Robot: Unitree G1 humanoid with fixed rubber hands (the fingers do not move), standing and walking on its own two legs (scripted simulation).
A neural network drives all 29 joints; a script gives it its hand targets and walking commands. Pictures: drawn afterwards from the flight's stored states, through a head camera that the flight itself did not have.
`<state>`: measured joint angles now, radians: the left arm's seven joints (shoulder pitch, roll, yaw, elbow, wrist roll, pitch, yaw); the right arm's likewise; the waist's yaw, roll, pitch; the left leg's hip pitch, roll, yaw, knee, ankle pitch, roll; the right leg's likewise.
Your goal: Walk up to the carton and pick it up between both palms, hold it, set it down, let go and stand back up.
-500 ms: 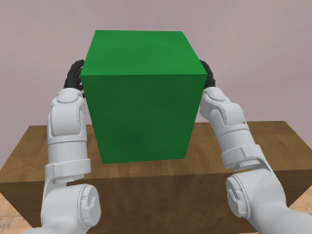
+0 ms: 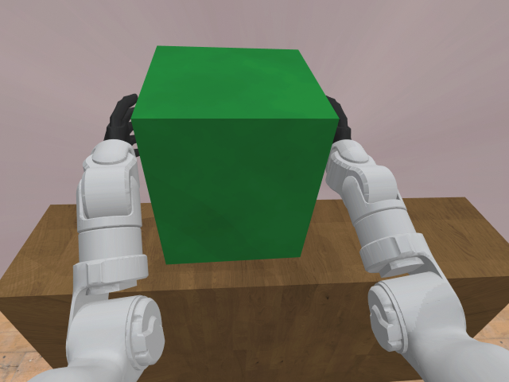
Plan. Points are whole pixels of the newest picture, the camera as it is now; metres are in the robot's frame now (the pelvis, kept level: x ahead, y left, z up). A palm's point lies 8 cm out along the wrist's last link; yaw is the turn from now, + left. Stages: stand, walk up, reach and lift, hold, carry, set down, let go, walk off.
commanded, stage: hold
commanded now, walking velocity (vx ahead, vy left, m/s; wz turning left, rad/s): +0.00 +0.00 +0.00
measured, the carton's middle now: (232, 156) +0.40 +0.00 +0.21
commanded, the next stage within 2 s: none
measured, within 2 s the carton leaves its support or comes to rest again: neither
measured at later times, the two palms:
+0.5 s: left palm (120, 149) +0.37 +0.16 +0.25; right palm (335, 147) +0.37 -0.16 +0.24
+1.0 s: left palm (119, 148) +0.37 +0.16 +0.25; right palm (334, 146) +0.37 -0.16 +0.24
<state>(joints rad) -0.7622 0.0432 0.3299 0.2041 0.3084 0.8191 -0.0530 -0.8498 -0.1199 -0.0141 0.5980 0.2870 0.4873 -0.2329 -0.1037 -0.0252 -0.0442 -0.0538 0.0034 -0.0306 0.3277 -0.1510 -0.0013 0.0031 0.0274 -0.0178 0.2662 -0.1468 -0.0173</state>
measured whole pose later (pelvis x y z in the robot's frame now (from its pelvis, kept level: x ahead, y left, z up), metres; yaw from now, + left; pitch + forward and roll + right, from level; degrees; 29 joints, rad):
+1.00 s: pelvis +0.00 +0.00 +0.00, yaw +0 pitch -7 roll -1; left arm -0.76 0.04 0.33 0.19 0.31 0.83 -0.05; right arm -0.85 -0.12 -0.02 0.59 0.29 0.49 -0.23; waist -0.10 -0.03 -0.04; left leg -0.05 0.00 -0.03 0.33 -0.15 0.00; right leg 0.01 0.03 -0.02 0.27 -0.15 -0.02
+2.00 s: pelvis +0.00 +0.00 +0.00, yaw +1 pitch -7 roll -1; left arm -0.75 0.04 0.33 0.19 0.30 0.83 -0.05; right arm -0.86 -0.12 -0.01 0.58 0.29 0.51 -0.24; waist -0.11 -0.04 -0.06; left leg -0.06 0.00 -0.04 0.34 -0.16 0.00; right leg 0.01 0.03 -0.03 0.25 -0.15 -0.02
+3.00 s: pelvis +0.00 +0.00 +0.00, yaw +0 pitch -7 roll -1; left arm -0.76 0.04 0.33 0.19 0.31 0.83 -0.05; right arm -0.84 -0.12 -0.01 0.58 0.30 0.50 -0.24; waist -0.10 -0.02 -0.04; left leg -0.05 0.00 -0.03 0.33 -0.15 0.00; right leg 0.01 0.03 -0.01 0.26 -0.15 -0.02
